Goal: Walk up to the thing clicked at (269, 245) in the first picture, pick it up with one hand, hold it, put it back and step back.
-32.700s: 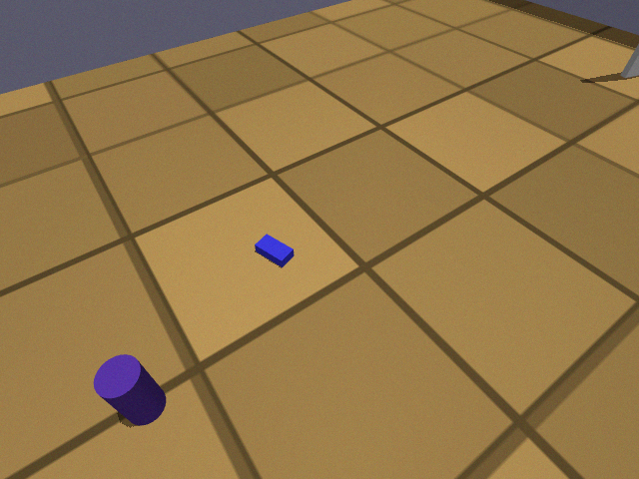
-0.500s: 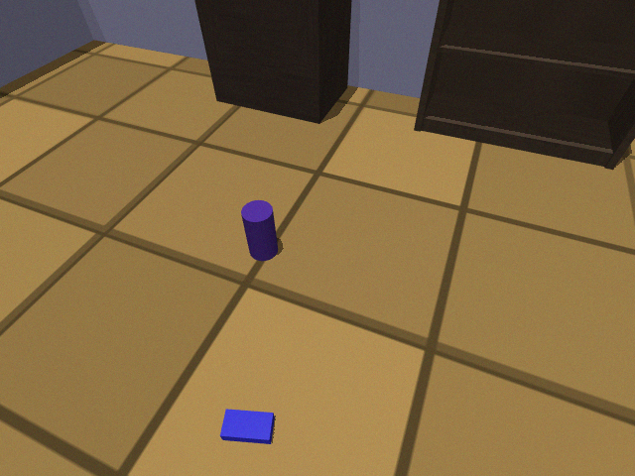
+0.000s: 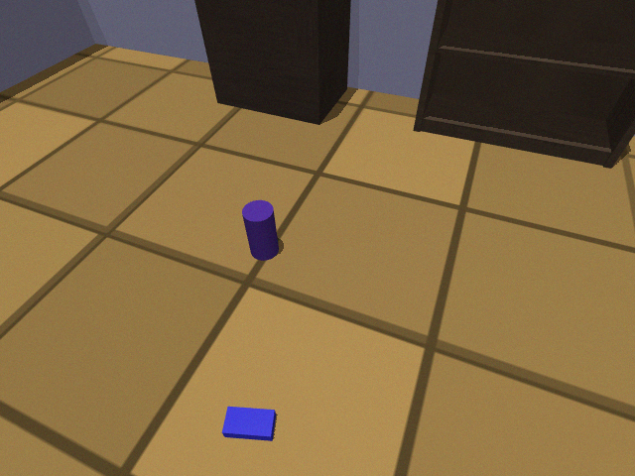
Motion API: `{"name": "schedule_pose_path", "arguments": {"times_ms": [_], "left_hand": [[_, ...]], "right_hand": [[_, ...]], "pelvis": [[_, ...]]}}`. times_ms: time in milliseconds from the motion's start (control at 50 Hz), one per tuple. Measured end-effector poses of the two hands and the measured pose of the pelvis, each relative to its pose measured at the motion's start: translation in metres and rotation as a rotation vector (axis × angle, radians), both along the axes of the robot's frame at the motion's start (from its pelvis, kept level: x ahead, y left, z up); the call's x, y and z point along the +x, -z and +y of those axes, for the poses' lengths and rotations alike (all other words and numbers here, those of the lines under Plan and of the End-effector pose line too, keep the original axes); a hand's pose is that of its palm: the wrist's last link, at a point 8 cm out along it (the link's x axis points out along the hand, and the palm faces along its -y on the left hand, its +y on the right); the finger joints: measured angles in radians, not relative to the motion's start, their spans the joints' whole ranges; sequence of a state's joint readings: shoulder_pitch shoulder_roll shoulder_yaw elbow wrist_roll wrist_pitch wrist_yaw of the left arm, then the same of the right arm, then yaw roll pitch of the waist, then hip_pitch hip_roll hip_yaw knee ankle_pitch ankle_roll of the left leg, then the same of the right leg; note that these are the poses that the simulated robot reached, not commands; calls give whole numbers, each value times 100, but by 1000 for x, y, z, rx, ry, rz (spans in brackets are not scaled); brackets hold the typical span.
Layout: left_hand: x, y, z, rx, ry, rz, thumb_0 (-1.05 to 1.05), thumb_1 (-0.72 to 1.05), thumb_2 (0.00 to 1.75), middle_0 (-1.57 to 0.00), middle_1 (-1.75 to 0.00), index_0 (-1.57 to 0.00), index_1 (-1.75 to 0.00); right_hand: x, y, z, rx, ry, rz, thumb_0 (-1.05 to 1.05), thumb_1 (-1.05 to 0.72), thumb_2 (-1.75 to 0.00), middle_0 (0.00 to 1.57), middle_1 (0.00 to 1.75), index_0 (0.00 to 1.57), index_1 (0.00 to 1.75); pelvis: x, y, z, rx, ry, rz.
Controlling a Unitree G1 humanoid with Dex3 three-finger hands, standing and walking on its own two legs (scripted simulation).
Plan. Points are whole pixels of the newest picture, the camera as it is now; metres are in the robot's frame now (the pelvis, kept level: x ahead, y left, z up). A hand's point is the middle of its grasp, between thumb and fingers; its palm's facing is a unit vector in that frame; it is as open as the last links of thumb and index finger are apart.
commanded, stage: stand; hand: left
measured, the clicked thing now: (249, 423) +0.43 +0.24 -0.76
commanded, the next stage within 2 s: walk up in 0.68 s
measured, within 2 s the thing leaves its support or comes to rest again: neither
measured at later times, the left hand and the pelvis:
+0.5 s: hand out of the picture +0.06 +0.25 -0.16, palm faces -0.03 -0.94 -0.33, open 7.4 cm; pelvis +0.00 +0.00 +0.00, yaw +0 degrees
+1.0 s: hand out of the picture +0.07 +0.30 -0.18, palm faces -0.04 -0.92 -0.38, open 7.4 cm; pelvis -0.06 +0.03 -0.03, yaw +1 degrees
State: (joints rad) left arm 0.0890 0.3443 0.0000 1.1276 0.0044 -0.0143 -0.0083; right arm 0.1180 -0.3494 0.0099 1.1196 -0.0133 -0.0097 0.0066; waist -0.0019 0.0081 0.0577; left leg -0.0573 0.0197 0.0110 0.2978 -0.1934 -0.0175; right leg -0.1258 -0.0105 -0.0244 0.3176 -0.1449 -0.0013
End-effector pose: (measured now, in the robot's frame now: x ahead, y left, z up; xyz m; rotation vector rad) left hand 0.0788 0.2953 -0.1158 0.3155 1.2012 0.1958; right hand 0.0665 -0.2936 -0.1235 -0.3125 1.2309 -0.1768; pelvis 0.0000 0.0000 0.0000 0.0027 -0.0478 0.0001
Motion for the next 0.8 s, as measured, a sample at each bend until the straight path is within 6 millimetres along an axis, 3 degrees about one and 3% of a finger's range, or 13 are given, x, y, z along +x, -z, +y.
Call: {"name": "schedule_pose_path", "arguments": {"times_ms": [400, 700, 800], "left_hand": [[-29, 6, 2, -6, -16, 60, 0, 90, 90, -20, -30, -20, -30], [-16, 4, 4, -4, -16, 43, 0, 90, 90, -20, -30, -20, -30], [-12, 7, 12, 19, -35, 15, 0, 90, 90, -21, -30, -20, -30]], "right_hand": [[-17, 0, -2, -7, 1, 45, 1, -90, -89, 20, 30, 21, 30], [-4, 2, 2, -2, -7, 36, 1, -90, -89, 20, 30, 21, 30], [1, 5, -4, -20, -1, 30, 1, -90, -89, 20, 30, 21, 30]], "pelvis": [[-5, 0, 1, 0, -3, 9], [1, 1, 3, 0, -6, 18], [-15, 7, 4, -4, -7, 20]]}}
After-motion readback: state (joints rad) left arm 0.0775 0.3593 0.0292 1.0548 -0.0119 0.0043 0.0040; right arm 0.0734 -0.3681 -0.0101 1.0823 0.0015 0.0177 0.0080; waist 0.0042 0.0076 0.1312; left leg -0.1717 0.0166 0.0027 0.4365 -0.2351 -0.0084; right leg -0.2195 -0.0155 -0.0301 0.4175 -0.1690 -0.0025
